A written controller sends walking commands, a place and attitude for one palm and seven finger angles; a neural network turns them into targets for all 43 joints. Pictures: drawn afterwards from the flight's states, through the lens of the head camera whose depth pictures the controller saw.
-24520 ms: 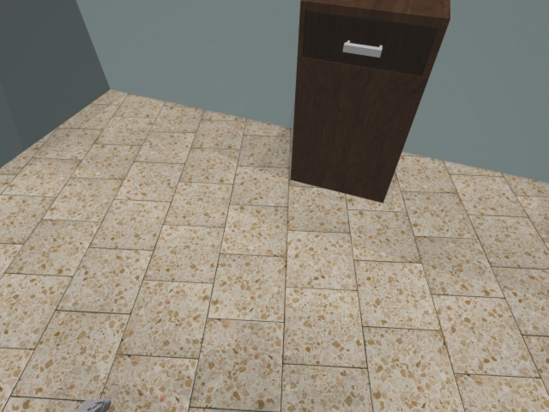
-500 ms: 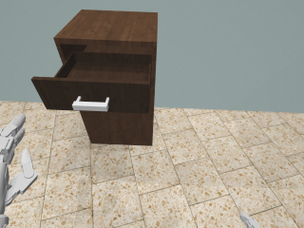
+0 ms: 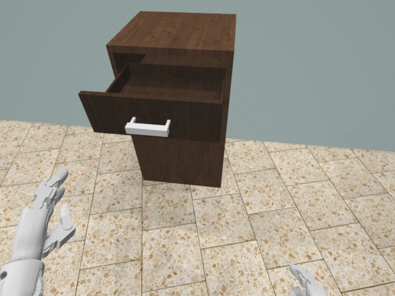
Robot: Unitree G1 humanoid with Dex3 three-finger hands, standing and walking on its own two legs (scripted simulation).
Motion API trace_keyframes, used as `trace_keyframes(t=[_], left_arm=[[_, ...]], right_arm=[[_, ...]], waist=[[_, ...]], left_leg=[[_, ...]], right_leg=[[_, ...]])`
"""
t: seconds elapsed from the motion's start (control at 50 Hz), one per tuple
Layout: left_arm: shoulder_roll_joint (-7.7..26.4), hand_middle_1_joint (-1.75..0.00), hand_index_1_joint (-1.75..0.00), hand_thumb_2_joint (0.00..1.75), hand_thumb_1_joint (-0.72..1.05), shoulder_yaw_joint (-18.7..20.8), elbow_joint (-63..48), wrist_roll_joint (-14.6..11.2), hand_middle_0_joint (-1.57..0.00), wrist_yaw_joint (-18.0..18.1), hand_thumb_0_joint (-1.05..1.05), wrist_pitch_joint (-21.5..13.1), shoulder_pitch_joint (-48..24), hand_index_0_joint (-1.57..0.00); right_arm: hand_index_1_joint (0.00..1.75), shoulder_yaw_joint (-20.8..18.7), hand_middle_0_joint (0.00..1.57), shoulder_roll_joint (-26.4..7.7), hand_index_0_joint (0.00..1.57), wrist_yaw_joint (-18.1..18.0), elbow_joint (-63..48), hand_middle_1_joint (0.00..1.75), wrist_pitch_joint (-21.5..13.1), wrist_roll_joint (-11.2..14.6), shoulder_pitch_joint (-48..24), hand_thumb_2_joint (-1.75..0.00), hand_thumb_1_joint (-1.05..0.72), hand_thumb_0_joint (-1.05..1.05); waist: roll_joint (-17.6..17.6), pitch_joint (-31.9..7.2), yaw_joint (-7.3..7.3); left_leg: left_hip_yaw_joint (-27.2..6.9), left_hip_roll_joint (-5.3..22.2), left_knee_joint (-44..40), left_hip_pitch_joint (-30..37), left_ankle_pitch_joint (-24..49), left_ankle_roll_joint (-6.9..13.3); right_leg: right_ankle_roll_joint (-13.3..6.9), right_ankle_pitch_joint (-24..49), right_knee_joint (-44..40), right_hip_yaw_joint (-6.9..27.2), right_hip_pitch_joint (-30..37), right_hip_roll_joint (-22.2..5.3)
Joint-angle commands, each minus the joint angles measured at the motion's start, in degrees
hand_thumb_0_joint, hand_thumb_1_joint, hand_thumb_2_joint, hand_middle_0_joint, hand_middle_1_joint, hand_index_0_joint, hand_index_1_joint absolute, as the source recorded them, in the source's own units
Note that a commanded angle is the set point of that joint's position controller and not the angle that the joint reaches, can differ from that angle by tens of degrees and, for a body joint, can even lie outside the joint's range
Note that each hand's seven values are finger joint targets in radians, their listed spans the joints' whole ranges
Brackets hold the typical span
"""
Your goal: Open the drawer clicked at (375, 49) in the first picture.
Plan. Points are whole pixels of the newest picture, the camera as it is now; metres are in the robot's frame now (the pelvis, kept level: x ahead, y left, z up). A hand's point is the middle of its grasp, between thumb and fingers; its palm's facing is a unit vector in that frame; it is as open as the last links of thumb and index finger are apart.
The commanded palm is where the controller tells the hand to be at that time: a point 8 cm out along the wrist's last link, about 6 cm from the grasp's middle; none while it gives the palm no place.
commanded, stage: let the arm hang, fingers relaxed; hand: left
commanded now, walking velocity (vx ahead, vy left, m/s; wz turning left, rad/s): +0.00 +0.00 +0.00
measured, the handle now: (149, 125) +0.61 +0.21 -0.01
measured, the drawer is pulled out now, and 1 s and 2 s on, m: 0.30 0.30 0.30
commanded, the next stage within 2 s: look to check the result in 1.02 s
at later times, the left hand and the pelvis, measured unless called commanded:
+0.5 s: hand out of the picture -0.04 +0.19 -0.16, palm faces +0.00 -0.97 -0.25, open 7.2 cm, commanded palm none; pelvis -0.01 +0.00 +0.01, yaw -1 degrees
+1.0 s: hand out of the picture +0.02 +0.16 -0.16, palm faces +0.00 -0.98 -0.22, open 7.3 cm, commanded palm none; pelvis -0.01 -0.01 +0.01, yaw -2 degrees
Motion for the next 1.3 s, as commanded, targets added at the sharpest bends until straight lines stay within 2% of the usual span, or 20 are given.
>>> trace_keyframes(t=[0.0,0.02,0.04,0.06,0.08,0.1,0.12,0.18,0.22,0.24,0.26,0.28,0.36,0.44,0.62,0.66,0.82,0.9,1.2,1.28], left_arm=[[-0.77,-0.3,-0.3,0.9,0.9,-6.82,25.05,0.62,-0.2,-3.45,0.0,6.92,-0.87,-0.2],[0.55,-0.3,-0.3,0.9,0.9,-6.8,28.92,0.48,-0.2,-3.44,0.0,6.86,-2.13,-0.2],[1.49,-0.3,-0.3,0.9,0.9,-7.06,32.89,0.28,-0.2,-3.48,0.0,6.95,-4.03,-0.2],[1.31,-0.3,-0.3,0.9,0.9,-7.71,36.76,0.02,-0.2,-3.3,0.0,7.21,-6.42,-0.2],[0.96,-0.3,-0.3,0.9,0.9,-8.41,40.21,-0.26,-0.2,-3.26,0.0,7.46,-7.87,-0.2],[0.65,-0.3,-0.3,0.9,0.9,-8.9,43.64,-0.46,-0.2,-3.24,0.0,7.6,-8.38,-0.2],[0.61,-0.3,-0.3,0.9,0.9,-9.21,46.94,-0.55,-0.2,-3.19,0.0,7.62,-8.53,-0.2],[-0.08,-0.3,-0.3,0.9,0.9,-9.82,55.22,-0.75,-0.2,-3.21,0.0,7.2,-7.6,-0.2],[-1.6,-0.3,-0.3,0.9,0.9,-9.33,58.78,-0.82,-0.2,-3.05,0.0,6.91,-6.43,-0.2],[-1.22,-0.3,-0.3,0.9,0.9,-9.52,60.37,-0.93,-0.2,-3.05,0.0,6.79,-6.38,-0.2],[-1.31,-0.3,-0.3,0.9,0.9,-9.67,61.73,-0.97,-0.2,-2.97,0.0,6.64,-6.25,-0.2],[-1.73,-0.3,-0.3,0.9,0.9,-10.07,63.09,-1.06,-0.2,-2.97,0.0,6.65,-6.69,-0.2],[-1.99,-0.3,-0.3,0.9,0.9,-10.47,67.19,-1.21,-0.2,-2.7,0.0,6.6,-6.19,-0.2],[-2.43,-0.3,-0.3,0.9,0.9,-10.76,69.83,-1.36,-0.2,-2.48,0.0,6.75,-5.61,-0.2],[-3.78,-0.3,-0.3,0.9,0.9,-10.52,71.14,-1.19,-0.2,-2.04,0.0,6.98,-5.44,-0.2],[-4.08,-0.3,-0.3,0.9,0.9,-10.42,71.13,-1.11,-0.2,-1.95,0.0,6.86,-4.98,-0.2],[-5.05,-0.3,-0.3,0.9,0.9,-9.92,70.38,-1.05,-0.2,-1.89,0.0,6.61,-6.17,-0.2],[-4.69,-0.3,-0.3,0.9,0.9,-9.87,70.16,-1.05,-0.2,-1.93,0.0,6.44,-6.84,-0.2],[-1.84,-0.3,-0.3,0.9,0.9,-9.19,70.23,-1.1,-0.2,-2.04,0.0,5.78,-9.41,-0.2],[-1.25,-0.3,-0.3,0.9,0.9,-9.14,70.34,-1.1,-0.2,-2.07,0.0,5.68,-10.08,-0.2]], right_arm=[[0.3,-3.2,0.2,-8.91,0.2,-0.23,-0.58,0.3,2.31,0.05,1.42,-0.9,-0.9,0.0],[0.3,-3.19,0.2,-8.78,0.2,-0.27,-0.08,0.3,3.17,0.17,1.7,-0.9,-0.9,0.0],[0.3,-3.08,0.2,-8.46,0.2,-0.26,0.74,0.3,4.1,0.12,1.69,-0.9,-0.9,0.0],[0.3,-2.87,0.2,-8.02,0.2,-0.15,1.74,0.3,4.79,-0.05,1.27,-0.9,-0.9,0.0],[0.3,-2.31,0.2,-6.96,0.2,-0.15,2.94,0.3,5.27,-0.28,0.9,-0.9,-0.9,0.0],[0.3,-1.85,0.2,-6.59,0.2,-0.19,4.11,0.3,5.52,-0.41,0.22,-0.9,-0.9,0.0],[0.3,-1.58,0.2,-6.59,0.2,-0.3,5.07,0.3,5.59,-0.39,-0.07,-0.9,-0.9,0.0],[0.3,-1.17,0.2,-6.27,0.2,-0.69,8.6,0.3,5.72,-0.02,1.04,-0.9,-0.9,0.0],[0.3,-1.22,0.2,-5.07,0.2,-1.06,10.61,0.3,5.75,-0.31,2.75,-0.9,-0.9,0.0],[0.3,-1.17,0.2,-4.53,0.2,-1.12,11.65,0.3,5.82,-0.16,3.7,-0.9,-0.9,0.0],[0.3,-1.3,0.2,-4.44,0.2,-1.25,12.31,0.3,6.05,0.05,4.5,-0.9,-0.9,0.0],[0.3,-1.28,0.2,-4.24,0.2,-1.33,13.48,0.3,6.21,0.08,5.49,-0.9,-0.9,0.0],[0.3,-1.17,0.2,-3.3,0.2,-1.49,16.85,0.3,6.6,0.22,8.69,-0.9,-0.9,0.0],[0.3,-1.06,0.2,-2.92,0.2,-1.69,19.1,0.3,6.58,0.24,10.8,-0.9,-0.9,0.0],[0.3,-1.32,0.2,-1.11,0.2,-1.73,21.01,0.3,6.67,0.01,12.27,-0.9,-0.9,0.0],[0.3,-1.54,0.2,-0.62,0.2,-1.72,20.92,0.3,6.74,0.07,12.11,-0.9,-0.9,0.0],[0.3,-1.75,0.2,0.52,0.2,-1.86,20.95,0.3,6.32,-0.04,11.48,-0.9,-0.9,0.0],[0.3,-1.89,0.2,0.27,0.2,-1.89,20.84,0.3,6.34,-0.02,11.26,-0.9,-0.9,0.0],[0.3,-2.54,0.2,-3.3,0.2,-1.89,20.76,0.3,6.25,0.0,8.61,-0.9,-0.9,0.0],[0.3,-2.61,0.2,-4.11,0.2,-1.95,20.73,0.3,6.2,0.02,7.31,-0.9,-0.9,0.0]], waist=[[-12.12,-3.37,-1.58],[-14.63,-3.79,-1.68],[-13.92,-2.3,-1.97],[-8.47,0.26,-2.37],[-2.52,3.24,-2.25],[1.29,4.71,-1.7],[2.67,5.13,-1.25],[3.11,3.4,-0.8],[8.59,1.43,-0.8],[7.71,1.17,-0.79],[4.29,1.49,-0.87],[2.96,2.65,-1.31],[1.72,5.96,-1.43],[0.03,6.79,-1.5],[-0.74,9.39,-1.42],[-2.44,9.66,-1.26],[1.01,9.43,-1.41],[-0.15,9.2,-1.69],[-0.87,6.85,-1.96],[0.37,6.79,-1.96]], left_leg=[[-5.13,6.49,0.01,-0.06,24.27,1.22],[-3.9,4.78,1.09,0.8,19.16,0.65],[-3.18,3.64,0.38,1.19,13.79,0.31],[-3.65,3.58,-1.78,2.19,12.85,0.19],[-4.42,4.62,-4.65,1.57,12.96,0.41],[-5.58,5.85,-7.49,0.16,11.99,0.76],[-6.61,6.63,-9.5,-1.23,10.81,1.02],[-6.27,6.86,-11.48,-0.14,6.47,0.87],[-5.58,6.68,-11.98,1.34,5.6,0.73],[-5.32,6.69,-12.03,1.69,5.94,0.66],[-5.22,6.88,-11.52,2.84,6.68,0.62],[-5.08,6.91,-11.95,3.14,6.07,0.58],[-4.87,6.97,-12.88,3.46,5.52,0.57],[-4.91,7.16,-13.88,3.28,4.73,0.7],[-4.87,7.02,-15.07,1.56,1.05,0.91],[-4.52,6.8,-14.53,2.05,0.99,0.94],[-4.16,6.96,-14.31,1.93,3.79,0.66],[-4.11,7.0,-14.03,2.85,4.84,0.54],[-3.63,7.25,-13.64,6.3,7.36,0.16],[-3.62,7.5,-13.81,6.81,8.07,0.0]], right_leg=[[-1.91,22.93,-2.84,5.56,8.29,-3.96],[-3.26,25.48,-4.6,7.79,9.09,-6.1],[-4.05,22.89,-6.57,8.95,8.15,-7.45],[-4.35,17.93,-7.28,8.94,5.57,-6.98],[-3.43,13.45,-7.68,8.24,4.44,-5.56],[-2.47,9.4,-8.27,7.59,5.08,-3.88],[-1.88,6.93,-8.9,7.3,6.92,-2.86],[-1.8,4.74,-12.05,7.45,10.26,-3.09],[-2.23,5.17,-13.09,7.31,11.59,-3.16],[-2.34,5.84,-13.45,7.11,12.18,-3.4],[-2.42,6.56,-14.34,6.78,11.73,-3.59],[-2.38,5.69,-15.1,6.77,10.91,-3.7],[-2.58,3.15,-16.63,6.48,9.03,-3.64],[-2.46,1.91,-16.73,6.42,8.94,-3.55],[-2.2,-1.25,-16.44,6.61,7.05,-3.01],[-2.13,-2.6,-17.08,6.89,6.21,-2.99],[-2.28,1.42,-16.08,6.9,7.04,-3.15],[-2.33,2.12,-16.37,7.19,7.14,-3.16],[-2.76,4.28,-17.78,7.7,8.99,-3.86],[-2.84,6.2,-17.82,7.61,9.37,-4.01]])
